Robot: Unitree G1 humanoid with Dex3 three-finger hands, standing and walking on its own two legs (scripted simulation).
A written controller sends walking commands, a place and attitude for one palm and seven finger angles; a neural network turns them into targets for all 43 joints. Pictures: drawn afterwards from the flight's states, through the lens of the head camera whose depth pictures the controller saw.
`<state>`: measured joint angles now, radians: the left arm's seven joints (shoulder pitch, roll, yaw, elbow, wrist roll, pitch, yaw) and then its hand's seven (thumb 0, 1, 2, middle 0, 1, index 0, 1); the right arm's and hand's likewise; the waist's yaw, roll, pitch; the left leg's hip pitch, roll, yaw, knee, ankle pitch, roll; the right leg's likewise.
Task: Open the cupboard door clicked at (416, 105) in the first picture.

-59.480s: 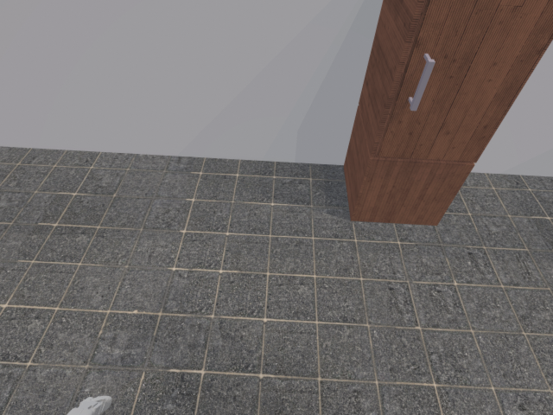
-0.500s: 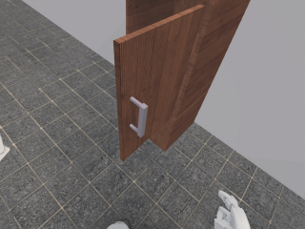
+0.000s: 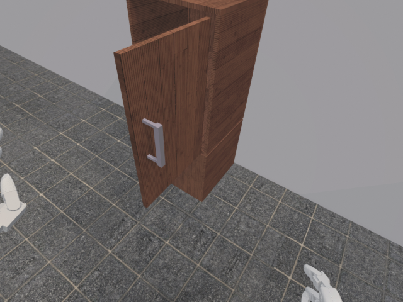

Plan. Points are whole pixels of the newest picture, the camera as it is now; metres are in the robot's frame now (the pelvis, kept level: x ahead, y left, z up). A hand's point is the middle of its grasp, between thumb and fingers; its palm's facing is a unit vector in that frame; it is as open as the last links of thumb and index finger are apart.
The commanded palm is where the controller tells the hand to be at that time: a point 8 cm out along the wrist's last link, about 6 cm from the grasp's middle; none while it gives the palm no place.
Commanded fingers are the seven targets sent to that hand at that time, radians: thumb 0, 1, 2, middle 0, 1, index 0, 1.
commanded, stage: stop stepping back and stand still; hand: left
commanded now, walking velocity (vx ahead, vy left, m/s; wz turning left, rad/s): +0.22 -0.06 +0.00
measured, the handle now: (154, 143) +0.56 +0.14 -0.02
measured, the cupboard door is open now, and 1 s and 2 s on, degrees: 91 91 91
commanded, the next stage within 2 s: let the arm hang, fingers relaxed in 0.52 s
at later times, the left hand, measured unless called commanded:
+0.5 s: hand out of the picture +0.14 +0.27 +0.18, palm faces +0.47 -0.76 -0.45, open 7.4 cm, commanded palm +0.07 +0.31 +0.19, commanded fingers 0.00 0.90 0.90 -0.20 -0.30 -0.20 -0.30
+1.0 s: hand out of the picture -0.01 +0.16 -0.17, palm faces +0.14 -0.98 -0.17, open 6.9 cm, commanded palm none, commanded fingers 0.00 0.90 0.90 -0.20 -0.30 -0.20 -0.30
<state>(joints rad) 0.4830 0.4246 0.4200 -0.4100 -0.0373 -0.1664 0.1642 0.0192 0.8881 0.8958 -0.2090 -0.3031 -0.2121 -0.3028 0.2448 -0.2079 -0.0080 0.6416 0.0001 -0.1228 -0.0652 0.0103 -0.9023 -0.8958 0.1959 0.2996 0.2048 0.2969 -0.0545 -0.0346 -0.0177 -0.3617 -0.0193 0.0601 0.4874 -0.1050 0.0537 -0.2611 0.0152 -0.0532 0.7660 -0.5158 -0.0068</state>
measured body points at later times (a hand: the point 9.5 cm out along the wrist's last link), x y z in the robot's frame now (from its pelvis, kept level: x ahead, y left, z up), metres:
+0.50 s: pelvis -0.05 +0.00 +0.01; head -0.06 +0.01 +0.46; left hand +0.11 +0.31 +0.20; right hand +0.09 -0.23 -0.08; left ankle -0.07 +0.14 -0.73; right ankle -0.02 -0.08 -0.70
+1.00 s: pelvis -0.04 -0.02 +0.00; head -0.02 +0.01 +0.45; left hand -0.02 +0.22 -0.16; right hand +0.01 -0.25 -0.14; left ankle -0.03 +0.11 -0.73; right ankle -0.01 -0.09 -0.73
